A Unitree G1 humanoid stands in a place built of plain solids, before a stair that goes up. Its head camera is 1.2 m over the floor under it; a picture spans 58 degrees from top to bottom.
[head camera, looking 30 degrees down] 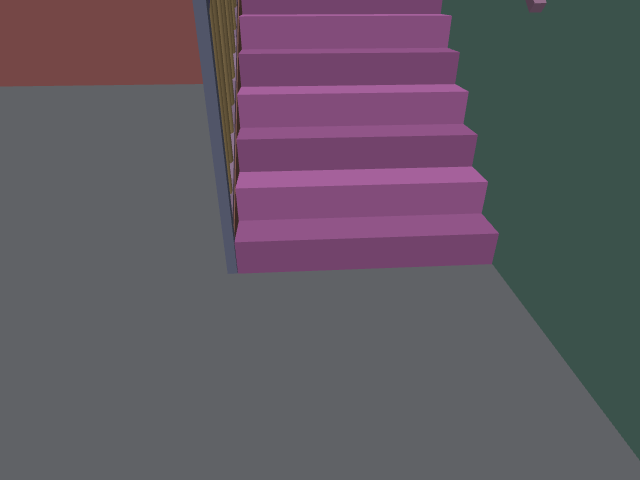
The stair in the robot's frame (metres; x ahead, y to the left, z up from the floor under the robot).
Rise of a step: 0.18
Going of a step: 0.22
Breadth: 1.27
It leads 4 degrees to the left of straight ahead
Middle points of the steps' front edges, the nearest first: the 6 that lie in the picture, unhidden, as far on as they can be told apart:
1.79 -0.23 0.18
2.01 -0.22 0.36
2.23 -0.21 0.53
2.45 -0.19 0.71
2.67 -0.18 0.89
2.89 -0.16 1.07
